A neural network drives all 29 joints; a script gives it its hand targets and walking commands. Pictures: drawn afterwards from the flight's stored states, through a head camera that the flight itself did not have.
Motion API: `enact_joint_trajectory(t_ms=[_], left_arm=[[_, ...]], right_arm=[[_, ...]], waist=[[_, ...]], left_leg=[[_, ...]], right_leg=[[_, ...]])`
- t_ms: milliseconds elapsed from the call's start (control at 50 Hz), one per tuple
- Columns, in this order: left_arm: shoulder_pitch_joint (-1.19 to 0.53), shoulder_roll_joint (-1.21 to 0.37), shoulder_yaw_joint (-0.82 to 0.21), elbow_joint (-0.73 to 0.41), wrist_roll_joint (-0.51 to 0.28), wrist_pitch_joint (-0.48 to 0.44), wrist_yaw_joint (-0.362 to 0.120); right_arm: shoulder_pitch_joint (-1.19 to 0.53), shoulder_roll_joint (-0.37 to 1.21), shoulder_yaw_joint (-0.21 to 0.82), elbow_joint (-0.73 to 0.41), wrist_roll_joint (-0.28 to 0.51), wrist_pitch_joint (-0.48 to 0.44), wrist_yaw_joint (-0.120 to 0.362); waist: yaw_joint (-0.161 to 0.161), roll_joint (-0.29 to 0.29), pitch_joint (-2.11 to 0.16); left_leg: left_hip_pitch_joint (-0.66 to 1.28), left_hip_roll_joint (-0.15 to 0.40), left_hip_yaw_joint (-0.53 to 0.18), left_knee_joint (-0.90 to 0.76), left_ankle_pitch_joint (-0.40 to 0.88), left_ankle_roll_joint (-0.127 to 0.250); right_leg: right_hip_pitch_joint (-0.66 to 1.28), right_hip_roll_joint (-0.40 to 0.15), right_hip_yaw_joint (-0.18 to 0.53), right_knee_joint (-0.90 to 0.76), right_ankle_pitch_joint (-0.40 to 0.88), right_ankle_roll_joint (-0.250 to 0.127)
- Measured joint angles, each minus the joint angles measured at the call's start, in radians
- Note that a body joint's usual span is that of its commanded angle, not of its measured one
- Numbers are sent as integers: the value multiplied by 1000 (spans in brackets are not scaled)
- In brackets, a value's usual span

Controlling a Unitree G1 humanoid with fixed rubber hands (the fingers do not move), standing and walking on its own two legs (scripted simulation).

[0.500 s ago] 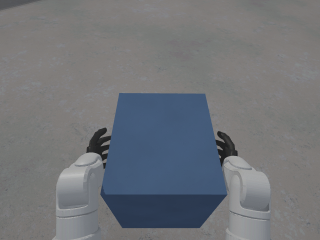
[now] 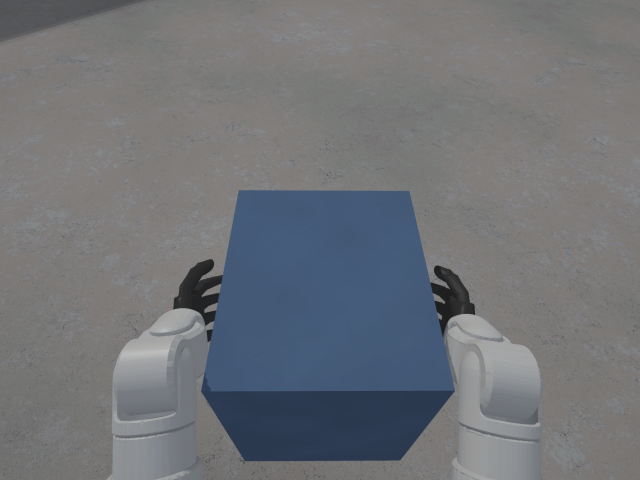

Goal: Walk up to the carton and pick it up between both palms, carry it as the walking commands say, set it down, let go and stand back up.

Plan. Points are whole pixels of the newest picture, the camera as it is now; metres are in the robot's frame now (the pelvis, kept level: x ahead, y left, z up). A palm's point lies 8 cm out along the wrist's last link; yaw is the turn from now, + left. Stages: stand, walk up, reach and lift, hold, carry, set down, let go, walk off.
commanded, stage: carry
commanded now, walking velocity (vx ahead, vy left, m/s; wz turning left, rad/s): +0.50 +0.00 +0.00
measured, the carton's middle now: (323, 332) +0.30 +0.00 +0.01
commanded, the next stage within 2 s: none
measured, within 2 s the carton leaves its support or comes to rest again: neither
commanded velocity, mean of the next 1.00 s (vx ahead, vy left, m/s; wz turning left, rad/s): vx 0.50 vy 0.00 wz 0.00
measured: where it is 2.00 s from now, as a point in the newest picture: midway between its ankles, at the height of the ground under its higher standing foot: (322, 229)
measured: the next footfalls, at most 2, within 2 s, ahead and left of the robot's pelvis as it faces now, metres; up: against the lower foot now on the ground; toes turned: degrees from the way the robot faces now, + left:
left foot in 0.10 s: +0.14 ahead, +0.13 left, +0.00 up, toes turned +4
right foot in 0.40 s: +0.32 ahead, -0.12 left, +0.00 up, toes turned -7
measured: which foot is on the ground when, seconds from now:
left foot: up 0.00-0.08, down 0.10-0.42, up 0.44-0.66, down 0.68-1.00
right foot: down 0.00-0.10, up 0.12-0.38, down 0.40-0.68, up 0.70-1.00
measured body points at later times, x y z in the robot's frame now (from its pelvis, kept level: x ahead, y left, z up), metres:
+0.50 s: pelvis +0.32 -0.01 +0.00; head +0.35 -0.01 +0.44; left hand +0.61 +0.13 +0.06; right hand +0.61 -0.17 +0.06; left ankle +0.15 +0.10 -0.67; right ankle +0.29 -0.12 -0.74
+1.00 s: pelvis +0.65 -0.01 -0.01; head +0.67 +0.00 +0.44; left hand +0.94 +0.13 +0.06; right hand +0.94 -0.17 +0.07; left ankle +0.47 +0.09 -0.74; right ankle +0.72 -0.14 -0.73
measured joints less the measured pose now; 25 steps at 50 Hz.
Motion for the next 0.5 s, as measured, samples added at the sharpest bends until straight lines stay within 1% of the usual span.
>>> enact_joint_trajectory(t_ms=[40, 80, 100, 120, 140, 180, 200, 240, 300, 360, 400, 420, 440, 480, 500], left_arm=[[0, 0, 0, 0, 0, -5, -2], [0, 0, -1, -6, -1, -5, -3], [0, 1, -2, -13, -1, -6, -3], [1, 2, -1, -16, -1, -7, -2], [2, 4, -2, -14, -1, -5, -2], [3, 3, -1, -14, -1, 2, 0], [3, 3, -1, -15, -1, 3, 0], [3, 2, -1, -15, -1, 1, 1], [3, 2, -1, -15, -1, -5, 0], [3, 2, -1, -18, -1, -6, 0], [3, 2, -1, -20, -2, -7, -1], [6, 2, -1, -18, -2, -8, -2], [8, 2, -1, -14, -1, -5, -1], [8, 2, -1, -13, -1, 1, -1], [8, 2, -1, -13, -1, 1, -1]], right_arm=[[0, 0, 0, -2, 0, -3, 0], [0, 0, 0, -11, 0, -1, -1], [-3, 1, 1, -15, 0, -2, -1], [-6, 2, 2, -14, 1, -4, -1], [-5, 2, 3, -10, 1, -4, -1], [-5, 2, 3, -7, 0, 3, -1], [-5, 2, 3, -7, 0, 3, -1], [-6, 2, 3, -7, 0, 2, -1], [-5, 2, 3, -10, 0, -2, -1], [-6, 3, 3, -12, 0, -2, -1], [-6, 3, 3, -16, 0, -2, -1], [-5, 2, 3, -14, 0, -1, -1], [-5, 2, 3, -8, 0, 3, -2], [-5, 1, 3, -7, 0, 7, -2], [-5, 1, 3, -7, 0, 7, -2]], waist=[[0, -2, -1], [-1, -4, -11], [0, -4, -19], [-1, -4, -18], [-2, -5, -14], [-2, 28, -10], [-1, 43, -10], [-1, 59, -10], [0, 59, -7], [1, 57, -3], [1, 46, -11], [2, 47, -10], [3, 52, -9], [3, 29, -8], [2, 14, -8]], left_leg=[[-9, 4, 3, -155, 30, 0], [-8, 0, 19, -319, 141, 3], [-1, -2, 26, -369, 236, 18], [15, -2, 34, -371, 315, 41], [38, -4, 41, -367, 304, 55], [86, 16, 36, -370, 223, 59], [110, 28, 36, -381, 196, 57], [164, 46, 38, -417, 170, 45], [243, 60, 37, -461, 139, 31], [318, 73, 34, -478, 87, 11], [339, 71, 36, -447, 45, -4], [328, 76, 34, -382, 30, -8], [296, 80, 27, -280, 45, -8], [202, 34, 14, -69, 22, -3], [153, 10, 14, 2, 7, -1]], right_leg=[[54, -9, 0, -5, -39, 11], [96, -17, -1, -3, -84, 27], [100, -22, -1, 23, -109, 35], [88, -31, -1, 90, -125, 43], [61, -35, 2, 190, -126, 48], [-7, -1, 3, 371, -140, 47], [-39, 15, 4, 420, -142, 46], [-92, 28, 5, 428, -143, 46], [-159, 26, 6, 392, -141, 46], [-168, 30, 7, 210, -68, 42], [-164, 30, 8, 73, 40, 23], [-151, 29, 4, 69, 105, 9], [-136, 34, 1, 76, 92, 1], [-105, 15, 14, 72, 30, -2], [-88, 0, 18, 64, 6, -1]])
